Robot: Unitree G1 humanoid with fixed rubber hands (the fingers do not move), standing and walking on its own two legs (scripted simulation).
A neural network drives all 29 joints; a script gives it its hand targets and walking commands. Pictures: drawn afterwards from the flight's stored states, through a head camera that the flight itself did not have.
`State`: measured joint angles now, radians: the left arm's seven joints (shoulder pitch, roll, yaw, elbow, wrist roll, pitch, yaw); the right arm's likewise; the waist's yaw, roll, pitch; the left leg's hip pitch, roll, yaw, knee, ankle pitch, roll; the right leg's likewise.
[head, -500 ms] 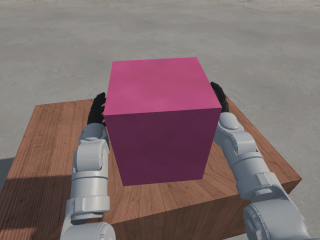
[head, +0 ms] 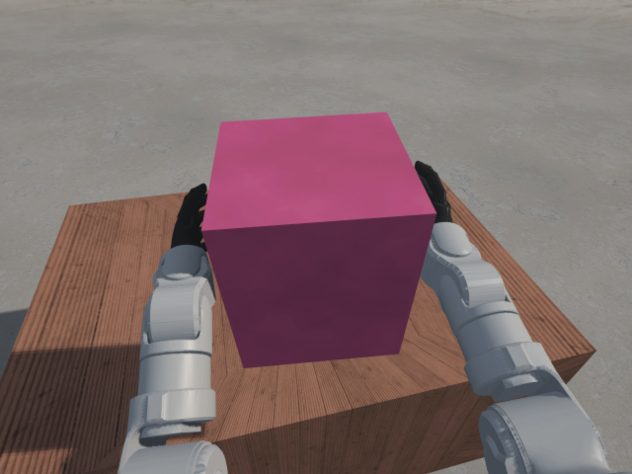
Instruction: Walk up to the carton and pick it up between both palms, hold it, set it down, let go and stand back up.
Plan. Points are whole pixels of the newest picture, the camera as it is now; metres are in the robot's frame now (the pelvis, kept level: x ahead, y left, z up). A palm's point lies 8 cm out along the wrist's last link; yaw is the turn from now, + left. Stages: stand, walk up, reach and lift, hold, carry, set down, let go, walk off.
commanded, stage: hold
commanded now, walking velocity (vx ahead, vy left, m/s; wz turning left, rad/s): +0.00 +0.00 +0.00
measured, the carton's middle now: (313, 243) +0.38 -0.01 +0.14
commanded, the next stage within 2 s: none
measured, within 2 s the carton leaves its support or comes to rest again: neither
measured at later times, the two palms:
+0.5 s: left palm (190, 247) +0.36 +0.15 +0.16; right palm (433, 224) +0.36 -0.16 +0.18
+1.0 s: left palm (191, 245) +0.36 +0.14 +0.16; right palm (433, 222) +0.37 -0.16 +0.18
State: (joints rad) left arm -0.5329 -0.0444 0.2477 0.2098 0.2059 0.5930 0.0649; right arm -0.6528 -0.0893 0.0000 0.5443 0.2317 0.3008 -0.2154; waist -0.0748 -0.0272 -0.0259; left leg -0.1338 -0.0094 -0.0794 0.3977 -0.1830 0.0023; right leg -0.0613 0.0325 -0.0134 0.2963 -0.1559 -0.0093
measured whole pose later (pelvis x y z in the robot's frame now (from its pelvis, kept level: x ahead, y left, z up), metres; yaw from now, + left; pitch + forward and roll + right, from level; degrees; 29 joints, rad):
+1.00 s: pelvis +0.00 +0.00 +0.00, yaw +0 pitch -5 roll -1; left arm -0.56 -0.05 0.26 0.24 0.21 0.60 0.07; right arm -0.67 -0.09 -0.01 0.58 0.22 0.30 -0.21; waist -0.07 -0.03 -0.02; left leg -0.12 -0.01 -0.08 0.39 -0.18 0.00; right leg -0.05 0.03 -0.01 0.29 -0.15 -0.01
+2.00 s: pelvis +0.00 +0.00 +0.00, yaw +0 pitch -5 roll -1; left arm -0.56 -0.05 0.26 0.22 0.22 0.62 0.07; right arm -0.67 -0.09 -0.01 0.58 0.22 0.30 -0.20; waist -0.07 -0.03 -0.01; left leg -0.11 -0.01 -0.07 0.39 -0.18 0.00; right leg -0.04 0.03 -0.01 0.30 -0.16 -0.01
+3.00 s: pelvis +0.00 +0.00 +0.00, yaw +0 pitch -5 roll -1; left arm -0.56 -0.04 0.25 0.23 0.21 0.60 0.06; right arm -0.66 -0.08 -0.02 0.57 0.22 0.29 -0.21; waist -0.07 -0.03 -0.01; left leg -0.12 -0.01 -0.08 0.39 -0.18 0.00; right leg -0.05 0.03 -0.02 0.30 -0.16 -0.01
